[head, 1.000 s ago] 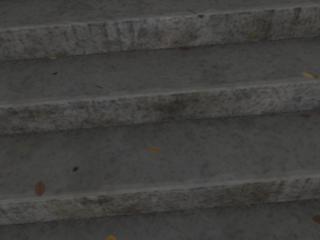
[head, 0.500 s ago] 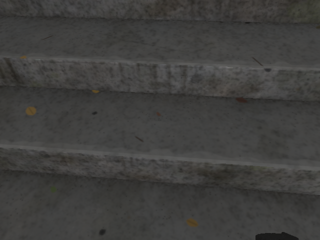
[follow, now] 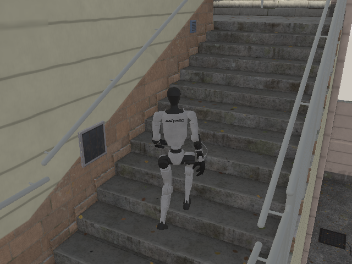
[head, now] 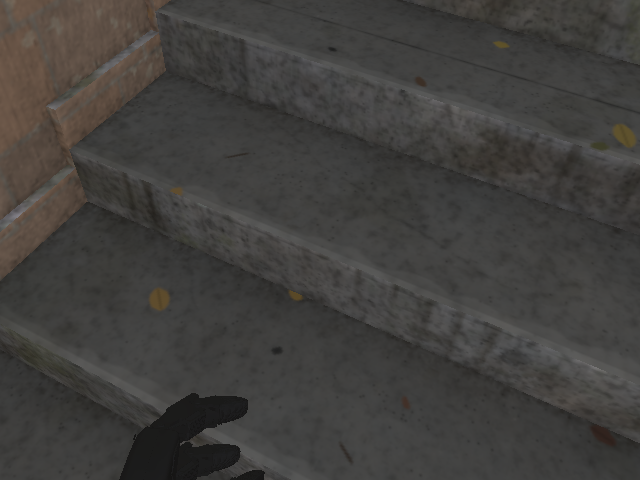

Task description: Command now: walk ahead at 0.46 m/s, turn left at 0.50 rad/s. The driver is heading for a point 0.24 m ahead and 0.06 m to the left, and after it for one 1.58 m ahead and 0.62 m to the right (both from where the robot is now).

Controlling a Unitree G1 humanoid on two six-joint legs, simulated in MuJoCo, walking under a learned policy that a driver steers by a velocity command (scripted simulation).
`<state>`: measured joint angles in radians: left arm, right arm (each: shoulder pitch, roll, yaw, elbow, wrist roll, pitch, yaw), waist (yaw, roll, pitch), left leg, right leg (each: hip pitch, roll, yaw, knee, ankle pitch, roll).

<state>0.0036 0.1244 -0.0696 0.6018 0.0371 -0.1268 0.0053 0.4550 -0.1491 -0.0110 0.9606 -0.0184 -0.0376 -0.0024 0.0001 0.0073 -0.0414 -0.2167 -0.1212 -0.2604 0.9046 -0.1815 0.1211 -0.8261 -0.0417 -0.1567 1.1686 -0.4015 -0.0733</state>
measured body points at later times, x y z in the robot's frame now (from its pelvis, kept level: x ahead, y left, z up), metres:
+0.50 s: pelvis +0.18 +0.01 +0.10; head +0.20 +0.02 +0.55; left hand +0.27 +0.25 -0.04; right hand +0.32 -0.23 +0.00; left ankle +0.27 +0.10 -0.63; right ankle +0.09 -0.10 -0.51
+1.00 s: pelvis +0.16 -0.09 +0.08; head +0.14 -0.12 +0.53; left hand +0.42 +0.05 +0.02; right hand +0.18 -0.39 -0.03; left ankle +0.19 +0.09 -0.50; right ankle +0.12 -0.18 -0.63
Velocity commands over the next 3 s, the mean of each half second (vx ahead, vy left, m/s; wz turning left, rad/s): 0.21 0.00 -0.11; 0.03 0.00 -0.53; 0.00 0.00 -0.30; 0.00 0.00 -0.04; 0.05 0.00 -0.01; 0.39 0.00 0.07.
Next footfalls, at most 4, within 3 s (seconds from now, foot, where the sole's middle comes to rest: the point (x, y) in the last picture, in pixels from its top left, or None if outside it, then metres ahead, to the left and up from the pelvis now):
0.40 left None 0.31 0.10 -0.67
0.90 right None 0.15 -0.20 -0.67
1.44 left None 0.22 0.02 -0.67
2.84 right None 0.29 -0.45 -0.52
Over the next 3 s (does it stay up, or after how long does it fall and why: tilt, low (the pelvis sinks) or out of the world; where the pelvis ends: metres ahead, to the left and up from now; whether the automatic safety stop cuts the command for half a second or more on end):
stays up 0.26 -0.31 0.19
